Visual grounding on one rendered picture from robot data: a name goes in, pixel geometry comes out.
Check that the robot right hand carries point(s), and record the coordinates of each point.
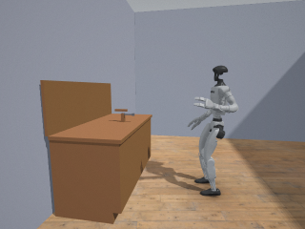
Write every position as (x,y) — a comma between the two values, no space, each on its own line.
(196,122)

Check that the robot foot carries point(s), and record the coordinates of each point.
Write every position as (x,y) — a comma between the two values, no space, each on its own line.
(209,192)
(202,180)

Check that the robot left foot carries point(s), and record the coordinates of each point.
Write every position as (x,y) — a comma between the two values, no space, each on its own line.
(209,192)

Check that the left robot upper arm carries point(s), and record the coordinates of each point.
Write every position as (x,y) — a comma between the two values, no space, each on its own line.
(226,91)

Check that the right robot forearm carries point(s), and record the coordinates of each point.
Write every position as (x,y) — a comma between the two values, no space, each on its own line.
(205,115)

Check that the robot left hand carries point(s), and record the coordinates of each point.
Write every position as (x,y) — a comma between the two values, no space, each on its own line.
(207,105)

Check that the left robot forearm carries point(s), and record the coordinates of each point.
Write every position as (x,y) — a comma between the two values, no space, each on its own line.
(225,109)

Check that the robot right foot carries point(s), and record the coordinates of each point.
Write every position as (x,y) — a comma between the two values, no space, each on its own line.
(202,180)

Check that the counter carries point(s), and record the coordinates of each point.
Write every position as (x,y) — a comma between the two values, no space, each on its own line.
(96,157)

